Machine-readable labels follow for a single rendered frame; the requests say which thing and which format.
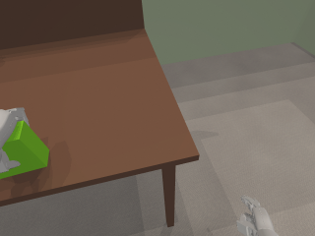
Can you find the right robot hand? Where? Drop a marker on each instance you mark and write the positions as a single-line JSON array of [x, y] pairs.
[[249, 224]]

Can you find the left robot hand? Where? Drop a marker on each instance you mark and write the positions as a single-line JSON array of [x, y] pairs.
[[8, 122]]

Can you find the sponge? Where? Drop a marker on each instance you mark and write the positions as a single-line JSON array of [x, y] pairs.
[[27, 148]]

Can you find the table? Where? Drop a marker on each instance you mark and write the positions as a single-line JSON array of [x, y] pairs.
[[94, 92]]

